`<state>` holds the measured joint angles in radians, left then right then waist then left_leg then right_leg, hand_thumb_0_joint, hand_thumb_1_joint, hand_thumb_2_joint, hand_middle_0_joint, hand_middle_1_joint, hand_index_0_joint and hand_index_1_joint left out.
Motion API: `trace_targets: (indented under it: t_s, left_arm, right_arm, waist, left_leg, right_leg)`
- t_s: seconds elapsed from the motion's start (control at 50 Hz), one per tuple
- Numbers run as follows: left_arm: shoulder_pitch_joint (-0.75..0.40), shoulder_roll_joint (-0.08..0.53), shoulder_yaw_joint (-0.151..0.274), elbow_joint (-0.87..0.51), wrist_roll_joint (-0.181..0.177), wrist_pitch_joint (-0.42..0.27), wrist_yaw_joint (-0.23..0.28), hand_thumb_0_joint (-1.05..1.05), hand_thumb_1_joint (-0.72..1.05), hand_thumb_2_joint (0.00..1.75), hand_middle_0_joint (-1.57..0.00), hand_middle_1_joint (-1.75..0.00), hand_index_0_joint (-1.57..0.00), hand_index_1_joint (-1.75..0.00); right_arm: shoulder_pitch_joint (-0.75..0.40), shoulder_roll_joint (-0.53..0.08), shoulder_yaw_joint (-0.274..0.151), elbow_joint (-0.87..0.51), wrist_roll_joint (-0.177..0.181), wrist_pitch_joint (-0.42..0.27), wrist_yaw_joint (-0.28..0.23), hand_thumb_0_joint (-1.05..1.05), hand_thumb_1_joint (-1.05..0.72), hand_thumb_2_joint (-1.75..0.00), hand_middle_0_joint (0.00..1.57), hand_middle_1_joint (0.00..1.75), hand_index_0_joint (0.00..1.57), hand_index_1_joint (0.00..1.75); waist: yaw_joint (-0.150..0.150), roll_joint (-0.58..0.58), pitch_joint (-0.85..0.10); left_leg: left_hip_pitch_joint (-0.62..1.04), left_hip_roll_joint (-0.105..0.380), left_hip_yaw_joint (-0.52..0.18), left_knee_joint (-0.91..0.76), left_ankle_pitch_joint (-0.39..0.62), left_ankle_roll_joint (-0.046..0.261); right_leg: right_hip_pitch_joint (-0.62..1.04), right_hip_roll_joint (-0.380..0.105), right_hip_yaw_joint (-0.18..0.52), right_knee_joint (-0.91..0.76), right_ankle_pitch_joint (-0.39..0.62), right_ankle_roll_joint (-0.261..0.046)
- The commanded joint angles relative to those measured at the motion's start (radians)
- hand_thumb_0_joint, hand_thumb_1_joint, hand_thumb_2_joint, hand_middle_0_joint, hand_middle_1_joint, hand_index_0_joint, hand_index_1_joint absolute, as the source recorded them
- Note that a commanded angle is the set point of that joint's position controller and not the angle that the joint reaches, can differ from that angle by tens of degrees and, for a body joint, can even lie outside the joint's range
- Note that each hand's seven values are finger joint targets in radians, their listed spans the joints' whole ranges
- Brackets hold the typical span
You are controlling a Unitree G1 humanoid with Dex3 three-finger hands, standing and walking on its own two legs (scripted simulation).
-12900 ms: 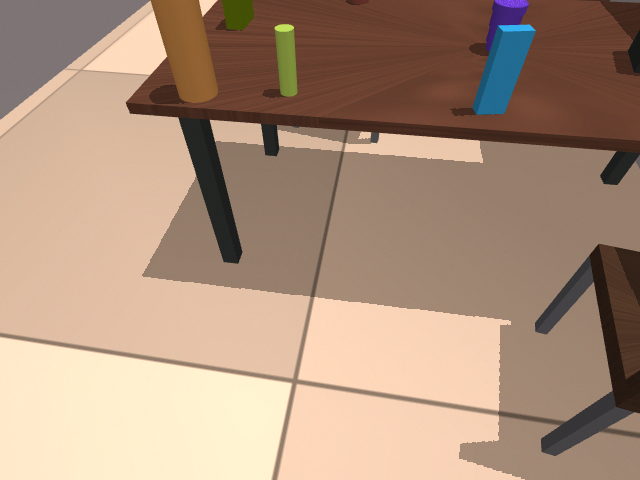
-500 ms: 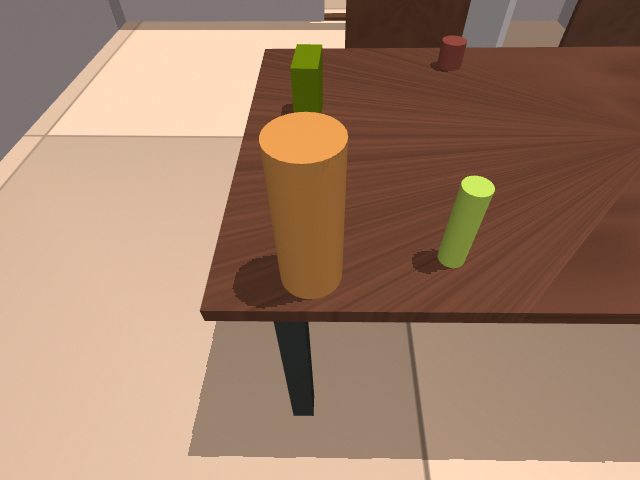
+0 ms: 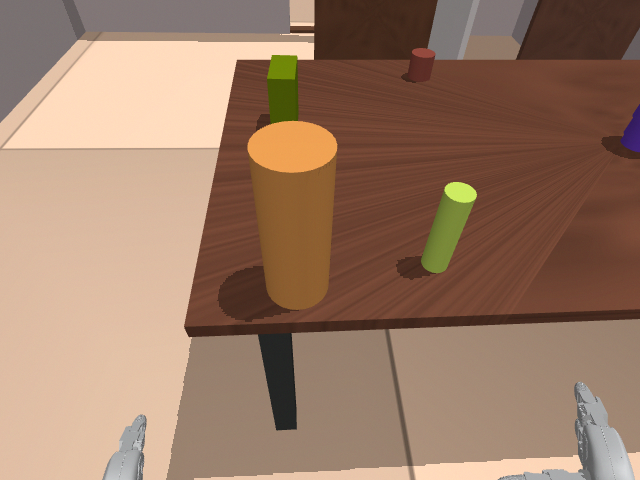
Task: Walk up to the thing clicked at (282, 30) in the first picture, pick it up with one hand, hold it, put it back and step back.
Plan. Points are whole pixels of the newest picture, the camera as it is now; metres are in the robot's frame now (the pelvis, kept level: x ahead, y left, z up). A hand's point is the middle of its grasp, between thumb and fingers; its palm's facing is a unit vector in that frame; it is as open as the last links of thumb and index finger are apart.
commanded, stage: rise first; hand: right
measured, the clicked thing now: (446, 230) +0.48 -0.19 +0.03
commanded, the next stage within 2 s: go down in 1.20 s
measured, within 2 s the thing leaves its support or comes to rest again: neither
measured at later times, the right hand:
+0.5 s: hand (585, 433) +0.18 -0.26 +0.04, palm faces +0.34 +0.85 -0.40, open 17.7 cm
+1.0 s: hand (615, 430) +0.17 -0.26 +0.08, palm faces +0.36 +0.85 -0.39, open 17.6 cm
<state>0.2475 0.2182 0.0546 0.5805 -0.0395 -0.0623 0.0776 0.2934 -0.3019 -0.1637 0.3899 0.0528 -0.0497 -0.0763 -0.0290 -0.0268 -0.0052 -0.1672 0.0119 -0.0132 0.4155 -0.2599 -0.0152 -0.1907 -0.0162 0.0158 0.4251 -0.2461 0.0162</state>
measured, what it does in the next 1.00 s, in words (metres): stands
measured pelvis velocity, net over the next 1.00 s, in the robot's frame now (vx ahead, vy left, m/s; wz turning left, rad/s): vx -0.02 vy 0.01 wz -0.01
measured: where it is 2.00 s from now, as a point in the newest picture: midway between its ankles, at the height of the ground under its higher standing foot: outside the picture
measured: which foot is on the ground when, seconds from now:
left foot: down 0.00-1.00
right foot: down 0.00-1.00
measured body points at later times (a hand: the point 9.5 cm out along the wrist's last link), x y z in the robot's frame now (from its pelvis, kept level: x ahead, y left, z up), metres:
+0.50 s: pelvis -0.01 +0.01 +0.00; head -0.01 +0.03 +0.45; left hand +0.16 +0.27 -0.08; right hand +0.15 -0.31 +0.07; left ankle -0.03 +0.13 -0.74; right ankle -0.01 -0.13 -0.74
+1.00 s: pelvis -0.02 +0.01 +0.00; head -0.03 +0.02 +0.45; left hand +0.14 +0.26 -0.09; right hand +0.14 -0.31 +0.11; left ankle -0.03 +0.13 -0.74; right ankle -0.01 -0.13 -0.74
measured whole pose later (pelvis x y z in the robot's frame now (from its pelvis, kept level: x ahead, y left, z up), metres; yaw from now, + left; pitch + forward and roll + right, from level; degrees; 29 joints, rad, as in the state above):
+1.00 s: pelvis -0.02 +0.01 +0.00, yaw -1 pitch -4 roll +0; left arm 0.26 0.22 0.14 0.62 -0.02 -0.10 0.05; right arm 0.42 -0.31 -0.30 -0.09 0.05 -0.22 -0.03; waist -0.05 -0.03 0.04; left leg -0.12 0.02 0.00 0.43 -0.25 -0.01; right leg -0.14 -0.01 0.03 0.41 -0.21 0.02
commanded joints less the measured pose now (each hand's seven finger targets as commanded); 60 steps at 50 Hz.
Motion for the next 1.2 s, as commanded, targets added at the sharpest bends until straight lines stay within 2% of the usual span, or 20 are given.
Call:
trace_targets:
  t_s: [0.0,0.08,0.14,0.16,0.2,0.3,0.36,0.46,0.5,0.62,0.66,0.72,0.78,0.88,0.94,0.98,1.06,1.1,1.14,1.18]
  left_arm:
    - [-0.07,0.186,0.093,-0.163,0.004,-0.057,0.02,0.0,-0.55,0.04,-0.06,-0.05,-0.05,-0.06]
    - [0.06,0.126,0.067,-0.138,0.002,-0.045,0.003,0.0,-0.55,0.04,-0.06,-0.05,-0.05,-0.05]
    - [-0.019,0.127,0.065,-0.171,0.004,-0.046,-0.01,0.0,-0.54,0.03,-0.05,-0.05,-0.05,-0.05]
    - [-0.01,0.155,0.103,-0.105,0.007,-0.041,-0.008,0.0,-0.55,0.04,-0.05,-0.04,-0.05,-0.05]
    - [-0.108,0.149,0.088,-0.123,0.007,-0.049,-0.009,0.0,-0.56,0.05,-0.05,-0.05,-0.05,-0.05]
    - [-0.127,0.125,0.061,-0.164,0.015,-0.062,-0.004,0.0,-0.55,0.04,-0.05,-0.05,-0.05,-0.05]
    - [-0.067,0.199,0.129,-0.195,0.02,-0.057,0.01,0.0,-0.56,0.05,-0.05,-0.05,-0.05,-0.06]
    - [-0.028,0.145,0.125,-0.119,0.015,-0.051,-0.005,0.0,-0.56,0.05,-0.05,-0.05,-0.05,-0.05]
    - [-0.009,0.086,0.072,-0.09,0.012,-0.051,-0.02,0.0,-0.55,0.04,-0.05,-0.05,-0.05,-0.05]
    - [-0.096,0.177,0.149,-0.147,0.016,-0.072,-0.01,0.0,-0.56,0.05,-0.05,-0.05,-0.05,-0.06]
    - [-0.06,0.146,0.132,-0.118,0.019,-0.073,-0.013,0.0,-0.56,0.05,-0.05,-0.05,-0.05,-0.06]
    - [-0.088,0.105,0.087,-0.132,0.018,-0.077,-0.016,0.0,-0.57,0.06,-0.06,-0.05,-0.05,-0.06]
    - [-0.071,0.149,0.136,-0.132,0.019,-0.085,-0.012,0.0,-0.56,0.05,-0.05,-0.05,-0.05,-0.06]
    - [-0.046,0.157,0.15,-0.128,0.017,-0.087,-0.016,0.0,-0.55,0.05,-0.05,-0.05,-0.05,-0.05]
    - [-0.073,0.088,0.091,-0.107,0.015,-0.091,-0.028,0.0,-0.56,0.06,-0.05,-0.05,-0.05,-0.05]
    - [-0.088,0.139,0.141,-0.123,0.014,-0.098,-0.024,0.0,-0.56,0.06,-0.05,-0.05,-0.05,-0.05]
    - [-0.08,0.095,0.104,-0.075,0.016,-0.102,-0.028,0.0,-0.56,0.07,-0.05,-0.05,-0.05,-0.06]
    - [-0.1,0.14,0.138,-0.108,0.017,-0.115,-0.024,0.0,-0.56,0.07,-0.05,-0.05,-0.05,-0.06]
    - [-0.082,0.124,0.126,-0.093,0.02,-0.112,-0.026,0.0,-0.57,0.07,-0.05,-0.05,-0.05,-0.06]
    - [-0.069,0.123,0.124,-0.095,0.018,-0.115,-0.028,0.0,-0.56,0.08,-0.05,-0.06,-0.05,-0.06]
  right_arm:
    - [-0.053,-0.212,-0.129,-0.269,0.003,-0.065,-0.021,0.0,0.59,-0.04,0.03,0.06,0.04,0.06]
    - [0.025,-0.184,-0.137,-0.332,0.004,-0.069,-0.002,0.0,0.61,-0.04,0.03,0.06,0.04,0.06]
    - [0.011,-0.169,-0.125,-0.431,0.007,-0.08,0.012,0.0,0.61,-0.03,0.03,0.06,0.04,0.06]
    - [0.043,-0.192,-0.16,-0.4,0.005,-0.079,0.01,0.0,0.61,-0.03,0.03,0.06,0.04,0.06]
    - [-0.033,-0.203,-0.17,-0.487,0.007,-0.093,0.01,0.0,0.61,-0.03,0.04,0.06,0.04,0.06]
    - [0.044,-0.189,-0.169,-0.537,0.001,-0.125,0.005,0.0,0.61,-0.03,0.04,0.06,0.04,0.06]
    - [0.064,-0.226,-0.221,-0.553,0.0,-0.137,0.001,0.0,0.61,-0.03,0.04,0.06,0.04,0.06]
    - [0.087,-0.196,-0.213,-0.584,0.004,-0.149,0.018,0.0,0.61,-0.03,0.04,0.06,0.04,0.06]
    - [0.094,-0.177,-0.204,-0.578,0.006,-0.157,0.028,0.0,0.6,-0.03,0.04,0.06,0.05,0.06]
    - [0.038,-0.233,-0.256,-0.685,0.007,-0.185,0.024,0.0,0.59,-0.03,0.04,0.06,0.05,0.06]
    - [0.071,-0.192,-0.228,-0.666,0.005,-0.189,0.027,0.0,0.58,-0.04,0.04,0.06,0.05,0.06]
    - [0.058,-0.212,-0.248,-0.666,0.004,-0.203,0.024,0.0,0.56,-0.04,0.04,0.06,0.05,0.06]
    - [0.042,-0.195,-0.237,-0.675,0.006,-0.214,0.028,0.0,0.58,-0.04,0.04,0.06,0.05,0.06]
    - [0.068,-0.2,-0.251,-0.67,0.006,-0.229,0.031,0.0,0.59,-0.04,0.04,0.06,0.05,0.06]
    - [0.061,-0.2,-0.259,-0.691,0.006,-0.238,0.033,0.0,0.6,-0.04,0.04,0.06,0.05,0.06]
    - [0.047,-0.211,-0.265,-0.704,0.009,-0.244,0.033,0.0,0.58,-0.04,0.04,0.06,0.05,0.06]
    - [0.048,-0.204,-0.263,-0.718,0.007,-0.259,0.034,0.0,0.58,-0.04,0.04,0.06,0.05,0.06]
    - [0.034,-0.23,-0.285,-0.739,0.008,-0.266,0.032,0.0,0.58,-0.04,0.04,0.06,0.05,0.06]
    - [0.071,-0.198,-0.26,-0.731,0.006,-0.266,0.034,0.0,0.57,-0.05,0.04,0.06,0.05,0.06]
    - [0.076,-0.221,-0.285,-0.724,0.008,-0.271,0.035,0.0,0.55,-0.05,0.05,0.06,0.05,0.06]
  waist:
    - [0.0,0.012,-0.099]
    - [0.007,0.024,-0.068]
    - [0.001,0.002,-0.072]
    - [-0.007,0.004,-0.049]
    - [-0.016,-0.024,-0.037]
    - [-0.018,0.025,-0.1]
    - [-0.012,0.044,-0.131]
    - [-0.019,-0.002,-0.024]
    - [-0.018,0.004,0.013]
    - [-0.012,-0.021,-0.045]
    - [-0.006,-0.015,-0.034]
    - [-0.021,0.004,-0.026]
    - [-0.006,0.015,-0.029]
    - [-0.015,0.003,-0.015]
    - [-0.037,-0.024,0.001]
    - [-0.019,-0.016,-0.006]
    - [-0.028,-0.037,-0.002]
    - [-0.026,-0.032,-0.022]
    - [-0.024,-0.023,-0.045]
    - [-0.026,-0.013,-0.028]
  left_leg:
    - [0.032,-0.013,0.052,-0.035,0.274,0.01]
    - [0.025,-0.014,0.058,-0.037,0.282,0.006]
    - [0.031,-0.01,0.054,-0.038,0.292,0.006]
    - [0.023,-0.012,0.058,-0.039,0.27,0.008]
    - [0.015,-0.01,0.055,-0.044,0.225,0.01]
    - [0.069,-0.005,0.051,-0.041,0.263,0.005]
    - [0.08,-0.007,0.058,-0.032,0.307,0.003]
    - [0.029,-0.002,0.06,-0.052,0.229,0.005]
    - [0.011,-0.002,0.058,-0.063,0.18,0.006]
    - [0.027,-0.007,0.061,-0.053,0.191,0.012]
    - [0.022,-0.006,0.064,-0.054,0.187,0.012]
    - [0.025,-0.002,0.059,-0.065,0.159,0.009]
    - [0.016,-0.009,0.065,-0.068,0.124,0.013]
    - [0.017,-0.009,0.07,-0.062,0.131,0.017]
    - [0.018,-0.008,0.067,-0.071,0.096,0.019]
    - [0.011,-0.011,0.066,-0.074,0.084,0.019]
    - [0.006,-0.009,0.063,-0.075,0.066,0.02]
    - [0.023,-0.014,0.068,-0.067,0.088,0.021]
    - [0.032,-0.014,0.07,-0.059,0.132,0.021]
    - [0.032,-0.012,0.068,-0.063,0.125,0.018]
  right_leg:
    - [0.086,0.02,-0.049,-0.039,0.283,-0.026]
    - [0.081,0.023,-0.054,-0.041,0.285,-0.028]
    - [0.078,0.023,-0.057,-0.042,0.297,-0.027]
    - [0.067,0.022,-0.052,-0.047,0.28,-0.025]
    - [0.056,0.022,-0.047,-0.055,0.239,-0.024]
    - [0.084,0.025,-0.047,-0.04,0.27,-0.029]
    - [0.112,0.023,-0.044,-0.036,0.316,-0.028]
    - [0.075,0.029,-0.051,-0.056,0.238,-0.029]
    - [0.051,0.031,-0.053,-0.06,0.193,-0.031]
    - [0.086,0.025,-0.04,-0.066,0.207,-0.027]
    - [0.091,0.025,-0.04,-0.067,0.203,-0.029]
    - [0.072,0.032,-0.043,-0.061,0.179,-0.031]
    - [0.082,0.027,-0.04,-0.075,0.146,-0.03]
    - [0.078,0.026,-0.038,-0.079,0.162,-0.027]
    - [0.053,0.028,-0.04,-0.083,0.131,-0.027]
    - [0.054,0.026,-0.038,-0.085,0.113,-0.028]
    - [0.053,0.028,-0.04,-0.087,0.101,-0.027]
    - [0.056,0.023,-0.036,-0.085,0.119,-0.026]
    - [0.073,0.022,-0.036,-0.077,0.165,-0.025]
    - [0.057,0.026,-0.041,-0.073,0.155,-0.027]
